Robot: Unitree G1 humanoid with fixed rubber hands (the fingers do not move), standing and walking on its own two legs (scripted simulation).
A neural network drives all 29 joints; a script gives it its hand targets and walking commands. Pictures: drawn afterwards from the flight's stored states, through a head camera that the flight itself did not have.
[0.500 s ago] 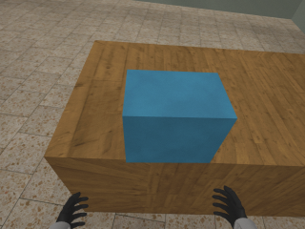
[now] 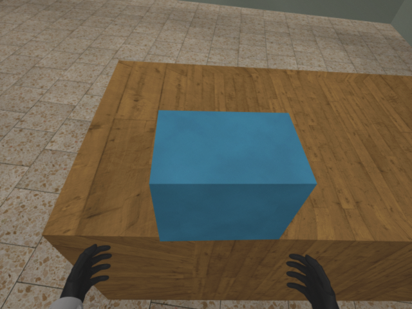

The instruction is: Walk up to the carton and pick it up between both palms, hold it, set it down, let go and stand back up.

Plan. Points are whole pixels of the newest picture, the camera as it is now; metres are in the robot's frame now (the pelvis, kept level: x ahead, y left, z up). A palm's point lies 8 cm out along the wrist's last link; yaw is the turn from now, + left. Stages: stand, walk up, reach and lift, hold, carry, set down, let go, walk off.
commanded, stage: reach and lift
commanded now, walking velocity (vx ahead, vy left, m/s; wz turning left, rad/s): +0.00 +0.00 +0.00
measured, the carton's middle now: (222, 178) +0.40 +0.00 +0.01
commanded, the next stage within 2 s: none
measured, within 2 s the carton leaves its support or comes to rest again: neither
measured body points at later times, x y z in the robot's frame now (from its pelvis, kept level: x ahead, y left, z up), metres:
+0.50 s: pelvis -0.01 -0.04 +0.00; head -0.02 -0.02 +0.44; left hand +0.17 +0.26 -0.03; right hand +0.21 -0.22 -0.03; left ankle +0.01 +0.10 -0.74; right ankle -0.04 -0.13 -0.74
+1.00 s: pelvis +0.00 -0.03 +0.00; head -0.02 -0.01 +0.45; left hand +0.24 +0.29 +0.01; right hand +0.29 -0.21 +0.02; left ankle +0.01 +0.10 -0.74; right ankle -0.04 -0.13 -0.74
